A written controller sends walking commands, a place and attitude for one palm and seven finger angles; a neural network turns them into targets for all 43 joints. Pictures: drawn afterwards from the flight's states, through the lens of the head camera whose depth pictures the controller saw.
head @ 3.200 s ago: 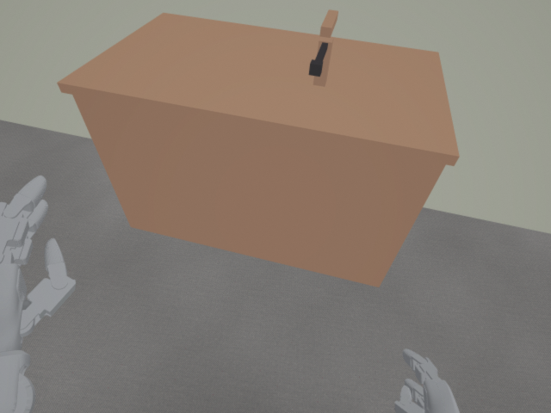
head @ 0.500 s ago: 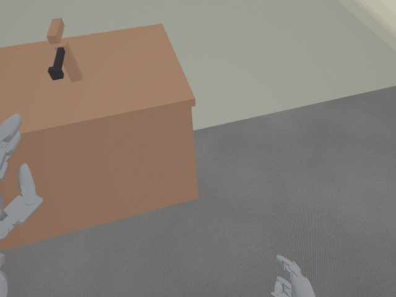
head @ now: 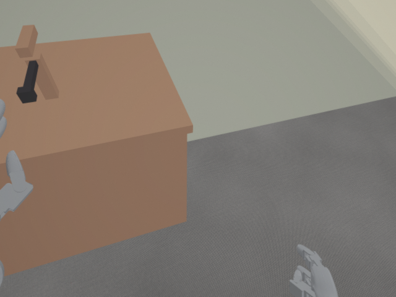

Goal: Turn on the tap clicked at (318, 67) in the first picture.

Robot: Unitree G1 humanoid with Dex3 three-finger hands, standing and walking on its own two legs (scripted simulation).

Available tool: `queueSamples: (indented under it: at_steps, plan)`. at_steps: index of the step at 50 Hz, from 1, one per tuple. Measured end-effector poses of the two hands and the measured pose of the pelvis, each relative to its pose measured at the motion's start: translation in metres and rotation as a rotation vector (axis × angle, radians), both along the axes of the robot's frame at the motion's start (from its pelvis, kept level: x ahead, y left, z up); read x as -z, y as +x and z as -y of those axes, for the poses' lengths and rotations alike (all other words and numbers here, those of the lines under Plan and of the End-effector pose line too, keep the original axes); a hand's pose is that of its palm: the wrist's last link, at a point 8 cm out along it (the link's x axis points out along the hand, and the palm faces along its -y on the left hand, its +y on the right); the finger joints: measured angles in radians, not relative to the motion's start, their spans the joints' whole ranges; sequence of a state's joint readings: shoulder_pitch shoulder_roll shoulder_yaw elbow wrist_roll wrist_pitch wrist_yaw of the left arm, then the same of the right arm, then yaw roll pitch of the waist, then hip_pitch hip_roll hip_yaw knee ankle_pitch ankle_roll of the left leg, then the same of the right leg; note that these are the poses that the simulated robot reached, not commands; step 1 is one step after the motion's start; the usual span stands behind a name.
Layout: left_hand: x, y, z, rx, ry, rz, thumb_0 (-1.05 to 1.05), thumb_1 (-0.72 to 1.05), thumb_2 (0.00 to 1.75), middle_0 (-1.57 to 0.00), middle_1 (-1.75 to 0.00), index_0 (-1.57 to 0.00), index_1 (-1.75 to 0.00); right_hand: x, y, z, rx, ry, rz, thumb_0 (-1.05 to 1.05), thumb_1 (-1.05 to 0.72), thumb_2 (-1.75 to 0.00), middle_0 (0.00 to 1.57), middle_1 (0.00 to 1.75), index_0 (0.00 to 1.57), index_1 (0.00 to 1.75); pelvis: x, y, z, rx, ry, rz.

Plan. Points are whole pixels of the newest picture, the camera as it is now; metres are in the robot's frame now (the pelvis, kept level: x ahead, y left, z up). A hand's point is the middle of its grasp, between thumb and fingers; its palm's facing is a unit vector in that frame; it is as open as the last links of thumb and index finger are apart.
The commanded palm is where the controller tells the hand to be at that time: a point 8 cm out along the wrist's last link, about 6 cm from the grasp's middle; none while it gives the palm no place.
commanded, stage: take the last steps up to it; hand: left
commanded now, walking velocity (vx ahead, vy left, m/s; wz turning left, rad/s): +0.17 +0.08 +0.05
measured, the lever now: (27, 94) +0.50 +0.42 +0.13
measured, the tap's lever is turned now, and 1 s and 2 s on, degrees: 0 0 0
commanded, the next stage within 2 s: come to a stop and stand still in 0.24 s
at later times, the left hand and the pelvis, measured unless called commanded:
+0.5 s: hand (70, 160) +0.28 +0.22 +0.18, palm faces +0.40 -0.81 -0.42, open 7.5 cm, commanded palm +0.22 +0.27 +0.19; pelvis +0.07 -0.02 +0.02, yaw +2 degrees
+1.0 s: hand (67, 181) +0.24 +0.21 +0.18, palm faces +0.38 -0.84 -0.40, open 7.5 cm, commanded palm +0.20 +0.26 +0.19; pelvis +0.04 -0.02 +0.01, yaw +0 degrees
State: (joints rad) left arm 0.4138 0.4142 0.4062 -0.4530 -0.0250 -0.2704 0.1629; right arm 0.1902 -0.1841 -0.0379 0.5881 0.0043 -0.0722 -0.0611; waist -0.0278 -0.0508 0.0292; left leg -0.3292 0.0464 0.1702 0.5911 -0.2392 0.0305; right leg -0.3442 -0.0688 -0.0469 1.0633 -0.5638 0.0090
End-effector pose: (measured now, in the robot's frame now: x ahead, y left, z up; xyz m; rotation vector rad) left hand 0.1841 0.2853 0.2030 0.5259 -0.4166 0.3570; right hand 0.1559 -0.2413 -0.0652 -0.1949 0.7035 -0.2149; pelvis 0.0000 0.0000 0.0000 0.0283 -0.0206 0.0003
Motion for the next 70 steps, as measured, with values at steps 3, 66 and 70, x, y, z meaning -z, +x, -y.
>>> queueSamples:
  at_steps: [3,66,70]
  plan:
    - [0.003,0.013,-0.003,-0.016,-0.043,-0.032,0.02,0.88,0.90,-0.21,-0.30,-0.21,-0.30,0.001,0.008,-0.023,-0.033,0.058,-0.004,0.01,-0.90,-0.90,0.20,0.30,0.20,0.30,-0.005,0.009,-0.002,-0.004,-0.015,-0.007]
    - [0.016,0.003,0.038,-0.018,-0.118,-0.150,0.02,0.89,0.90,-0.20,-0.30,-0.21,-0.30,-0.007,0.007,0.028,-0.065,-0.023,-0.030,0.01,-0.90,-0.90,0.20,0.30,0.20,0.30,-0.014,0.016,0.028,-0.001,-0.032,0.007]
    - [0.015,-0.003,0.041,-0.009,-0.109,-0.155,0.02,0.88,0.90,-0.21,-0.30,-0.21,-0.30,-0.006,0.006,0.024,-0.068,-0.009,-0.019,0.01,-0.90,-0.90,0.20,0.30,0.20,0.30,-0.014,0.012,0.026,-0.002,-0.040,0.004]
